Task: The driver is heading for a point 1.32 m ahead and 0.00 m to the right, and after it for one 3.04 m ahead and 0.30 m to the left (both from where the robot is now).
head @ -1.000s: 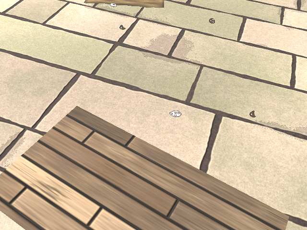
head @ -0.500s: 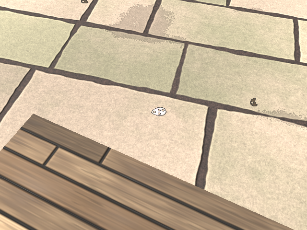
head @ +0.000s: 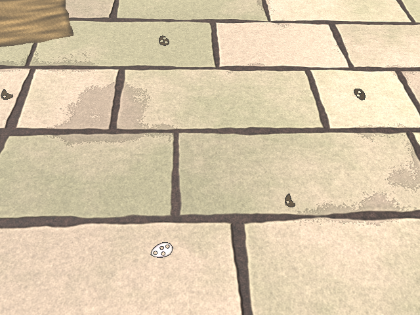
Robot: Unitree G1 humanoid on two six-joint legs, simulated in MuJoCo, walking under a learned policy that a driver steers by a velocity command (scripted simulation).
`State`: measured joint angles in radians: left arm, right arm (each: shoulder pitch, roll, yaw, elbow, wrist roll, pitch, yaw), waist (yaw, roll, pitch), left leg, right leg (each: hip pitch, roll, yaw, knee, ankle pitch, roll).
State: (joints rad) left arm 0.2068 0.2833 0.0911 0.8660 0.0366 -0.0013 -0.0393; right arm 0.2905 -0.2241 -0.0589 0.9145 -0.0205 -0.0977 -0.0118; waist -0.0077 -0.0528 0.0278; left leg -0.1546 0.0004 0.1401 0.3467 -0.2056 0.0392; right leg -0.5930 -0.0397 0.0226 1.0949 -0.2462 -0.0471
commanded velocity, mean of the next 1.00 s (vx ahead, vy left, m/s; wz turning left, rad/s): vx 0.50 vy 0.00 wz -0.10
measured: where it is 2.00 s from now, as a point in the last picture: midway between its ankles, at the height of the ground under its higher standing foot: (227, 183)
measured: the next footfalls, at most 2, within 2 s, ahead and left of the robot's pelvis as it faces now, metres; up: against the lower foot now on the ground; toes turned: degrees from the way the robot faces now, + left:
right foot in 0.28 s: +0.27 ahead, -0.14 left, +0.00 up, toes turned -15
left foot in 0.86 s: +0.61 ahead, -0.08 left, +0.00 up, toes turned -4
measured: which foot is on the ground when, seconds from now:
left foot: down 0.00-0.30, up 0.32-0.84, down 0.86-1.00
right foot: up 0.00-0.26, down 0.28-0.84, up 0.86-1.00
